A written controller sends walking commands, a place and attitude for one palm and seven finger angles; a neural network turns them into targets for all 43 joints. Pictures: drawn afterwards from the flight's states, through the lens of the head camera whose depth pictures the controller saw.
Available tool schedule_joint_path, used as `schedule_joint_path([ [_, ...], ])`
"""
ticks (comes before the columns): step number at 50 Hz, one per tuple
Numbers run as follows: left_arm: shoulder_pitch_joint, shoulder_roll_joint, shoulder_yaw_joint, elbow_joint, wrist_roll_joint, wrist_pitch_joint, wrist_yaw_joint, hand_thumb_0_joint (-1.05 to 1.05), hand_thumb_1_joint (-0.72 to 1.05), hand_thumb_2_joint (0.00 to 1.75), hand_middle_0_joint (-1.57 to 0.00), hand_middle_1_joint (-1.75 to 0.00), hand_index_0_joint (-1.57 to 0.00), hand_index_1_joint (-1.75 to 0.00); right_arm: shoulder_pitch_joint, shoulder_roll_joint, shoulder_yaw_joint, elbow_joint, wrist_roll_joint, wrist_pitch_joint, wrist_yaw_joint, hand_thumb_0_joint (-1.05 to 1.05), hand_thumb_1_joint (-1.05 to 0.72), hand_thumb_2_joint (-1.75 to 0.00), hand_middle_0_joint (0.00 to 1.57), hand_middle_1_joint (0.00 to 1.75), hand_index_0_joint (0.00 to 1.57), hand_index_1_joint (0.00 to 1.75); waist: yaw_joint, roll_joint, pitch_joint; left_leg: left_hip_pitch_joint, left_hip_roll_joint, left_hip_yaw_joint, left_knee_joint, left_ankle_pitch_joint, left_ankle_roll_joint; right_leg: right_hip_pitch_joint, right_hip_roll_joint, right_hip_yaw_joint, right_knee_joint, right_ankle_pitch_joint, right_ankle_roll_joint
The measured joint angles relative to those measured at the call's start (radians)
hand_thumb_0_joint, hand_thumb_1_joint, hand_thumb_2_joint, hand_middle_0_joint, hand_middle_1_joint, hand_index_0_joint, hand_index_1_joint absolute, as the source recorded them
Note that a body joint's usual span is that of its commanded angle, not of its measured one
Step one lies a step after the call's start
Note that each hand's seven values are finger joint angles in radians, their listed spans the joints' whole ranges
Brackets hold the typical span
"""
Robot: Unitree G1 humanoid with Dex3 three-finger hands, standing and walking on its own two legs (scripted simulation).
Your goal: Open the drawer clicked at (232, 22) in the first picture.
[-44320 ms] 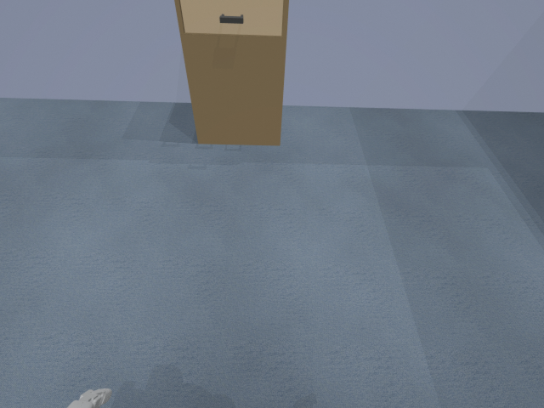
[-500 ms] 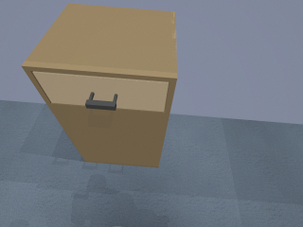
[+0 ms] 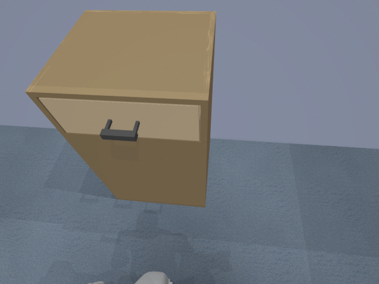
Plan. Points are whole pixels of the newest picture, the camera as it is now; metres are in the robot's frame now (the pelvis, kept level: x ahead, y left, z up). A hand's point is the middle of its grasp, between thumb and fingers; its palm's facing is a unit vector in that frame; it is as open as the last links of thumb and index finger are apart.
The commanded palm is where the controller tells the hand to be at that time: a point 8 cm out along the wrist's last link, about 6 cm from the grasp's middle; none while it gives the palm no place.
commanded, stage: come to a stop and stand still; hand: left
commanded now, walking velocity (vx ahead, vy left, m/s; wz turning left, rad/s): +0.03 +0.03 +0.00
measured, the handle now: (121, 129) +0.50 +0.24 -0.06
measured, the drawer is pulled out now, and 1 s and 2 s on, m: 0.00 0.00 0.00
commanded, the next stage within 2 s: look again from close up in 1.14 s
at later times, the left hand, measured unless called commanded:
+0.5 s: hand out of the picture +0.00 +0.23 -0.18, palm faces +0.02 -0.98 -0.20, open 7.4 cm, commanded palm none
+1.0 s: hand out of the picture +0.05 +0.23 -0.18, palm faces +0.00 -0.98 -0.19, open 7.3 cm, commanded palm none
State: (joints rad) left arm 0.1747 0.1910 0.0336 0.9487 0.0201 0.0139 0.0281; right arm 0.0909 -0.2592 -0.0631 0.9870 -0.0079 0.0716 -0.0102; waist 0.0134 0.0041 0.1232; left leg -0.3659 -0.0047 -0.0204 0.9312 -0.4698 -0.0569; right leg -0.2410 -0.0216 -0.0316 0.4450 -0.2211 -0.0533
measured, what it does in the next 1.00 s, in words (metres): steps on the spot: left foot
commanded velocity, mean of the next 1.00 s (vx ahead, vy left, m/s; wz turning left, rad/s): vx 0.00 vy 0.00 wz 0.00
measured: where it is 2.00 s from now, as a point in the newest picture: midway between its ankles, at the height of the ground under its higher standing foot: outside the picture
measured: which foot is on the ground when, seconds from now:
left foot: up 0.00-0.16, down 0.18-1.00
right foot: down 0.00-1.00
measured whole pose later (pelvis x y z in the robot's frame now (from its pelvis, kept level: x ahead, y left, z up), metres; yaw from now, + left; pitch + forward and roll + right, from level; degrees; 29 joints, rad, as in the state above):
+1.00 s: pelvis +0.01 +0.05 +0.00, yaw -1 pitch +0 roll +0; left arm 0.22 0.18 0.01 1.10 0.00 0.00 0.03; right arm 0.29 -0.14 0.00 1.11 -0.01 -0.01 -0.04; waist -0.01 -0.02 0.04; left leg -0.10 0.02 0.01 0.40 -0.30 -0.01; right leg -0.19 -0.02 -0.02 0.41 -0.23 0.02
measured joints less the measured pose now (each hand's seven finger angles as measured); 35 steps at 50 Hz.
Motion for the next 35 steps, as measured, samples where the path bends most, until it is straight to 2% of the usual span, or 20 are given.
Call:
schedule_joint_path([
  [4, 0.018, -0.008, -0.005, 0.018, 0.002, -0.004, -0.005, 0.0, 0.91, 0.89, -0.2, -0.3, -0.2, -0.3, 0.009, 0.021, 0.013, 0.004, 0.003, -0.01, 0.006, 0.0, -0.91, -0.9, 0.19, 0.3, 0.2, 0.3, 0.01, -0.017, -0.014, 0.07, 0.01, 0.009, -0.178, 0.021, 0.007, 0.011, -0.005, -0.003, -0.026, 0.02, 0.006],
  [7, 0.033, -0.004, -0.003, 0.04, -0.001, 0.0, -0.007, 0.0, 0.9, 0.89, -0.2, -0.3, -0.2, -0.3, 0.024, 0.04, 0.022, 0.008, 0.003, -0.028, 0.006, 0.0, -0.91, -0.9, 0.19, 0.3, 0.2, 0.3, 0.008, -0.027, -0.026, 0.144, 0.019, 0.017, -0.359, 0.12, 0.018, 0.005, -0.002, -0.008, -0.013, 0.019, 0.018],
  [9, 0.045, -0.008, -0.006, 0.052, -0.01, 0.008, -0.009, 0.0, 0.9, 0.89, -0.2, -0.3, -0.2, -0.3, 0.054, 0.035, 0.029, 0.005, -0.001, -0.046, 0.006, 0.0, -0.91, -0.9, 0.19, 0.3, 0.2, 0.3, -0.003, 0.01, -0.051, 0.192, 0.054, -0.012, -0.489, 0.198, 0.038, -0.017, 0.026, -0.035, 0.022, 0.002, 0.028],
  [10, 0.039, -0.004, -0.006, 0.064, -0.012, 0.013, -0.011, 0.0, 0.9, 0.89, -0.2, -0.3, -0.2, -0.3, 0.061, 0.042, 0.029, 0.017, -0.005, -0.05, 0.001, 0.0, -0.91, -0.9, 0.2, 0.3, 0.2, 0.3, -0.006, 0.008, -0.051, 0.188, 0.055, -0.024, -0.487, 0.188, 0.029, -0.024, 0.024, -0.043, 0.043, -0.009, 0.033],
  [12, 0.039, 0.009, -0.002, 0.077, -0.012, 0.016, -0.012, 0.0, 0.91, 0.89, -0.2, -0.3, -0.2, -0.3, 0.079, 0.062, 0.042, 0.04, -0.015, -0.041, -0.002, 0.0, -0.91, -0.9, 0.2, 0.3, 0.2, 0.3, 0.009, -0.017, -0.056, 0.182, 0.044, -0.021, -0.464, 0.178, 0.018, -0.017, 0.014, -0.038, 0.037, -0.003, 0.041],
  [16, 0.055, 0.02, -0.004, 0.102, -0.009, 0.013, -0.018, 0.0, 0.91, 0.89, -0.2, -0.3, -0.2, -0.3, 0.11, 0.088, 0.06, 0.065, -0.013, -0.048, -0.003, 0.0, -0.91, -0.9, 0.2, 0.3, 0.2, 0.3, 0.021, -0.034, -0.066, 0.191, 0.041, -0.007, -0.476, 0.186, 0.021, -0.002, 0.013, -0.023, 0.002, 0.015, 0.045],
  [24, 0.073, 0.014, -0.016, 0.151, -0.011, 0.007, -0.015, 0.01, 0.91, 0.89, -0.2, -0.3, -0.2, -0.3, 0.16, 0.096, 0.065, 0.091, -0.007, -0.066, -0.013, 0.01, -0.91, -0.9, 0.2, 0.3, 0.2, 0.3, -0.002, -0.024, -0.082, 0.22, 0.032, 0.016, -0.501, 0.187, 0.038, 0.023, 0.007, -0.001, -0.031, 0.028, 0.061],
  [35, 0.05, -0.003, -0.022, 0.156, -0.014, -0.007, -0.009, 0.0, 0.91, 0.89, -0.2, -0.3, -0.2, -0.3, 0.205, 0.112, 0.069, 0.122, -0.006, -0.077, -0.02, 0.0, -0.91, -0.9, 0.2, 0.3, 0.2, 0.3, -0.017, -0.022, -0.086, 0.249, 0.023, 0.03, -0.525, 0.182, 0.048, 0.039, -0.001, 0.013, -0.037, 0.017, 0.071],
])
